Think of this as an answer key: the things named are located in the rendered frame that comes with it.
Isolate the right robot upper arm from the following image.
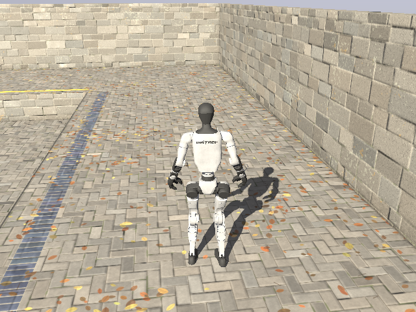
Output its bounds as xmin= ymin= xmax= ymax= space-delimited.
xmin=220 ymin=131 xmax=239 ymax=166

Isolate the left robot hand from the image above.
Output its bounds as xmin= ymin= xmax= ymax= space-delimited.
xmin=168 ymin=176 xmax=182 ymax=190

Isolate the robot left shin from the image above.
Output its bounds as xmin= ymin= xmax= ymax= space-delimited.
xmin=188 ymin=213 xmax=198 ymax=256

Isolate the humanoid robot head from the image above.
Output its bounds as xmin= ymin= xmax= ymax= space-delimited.
xmin=196 ymin=103 xmax=218 ymax=134

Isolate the right robot forearm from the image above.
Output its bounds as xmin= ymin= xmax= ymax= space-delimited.
xmin=233 ymin=156 xmax=245 ymax=178

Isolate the left robot upper arm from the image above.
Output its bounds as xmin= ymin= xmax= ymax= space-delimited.
xmin=175 ymin=131 xmax=193 ymax=167

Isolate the left robot forearm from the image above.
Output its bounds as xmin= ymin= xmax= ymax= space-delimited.
xmin=169 ymin=157 xmax=182 ymax=179

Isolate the right robot hand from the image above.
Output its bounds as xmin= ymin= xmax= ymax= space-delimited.
xmin=232 ymin=174 xmax=247 ymax=187

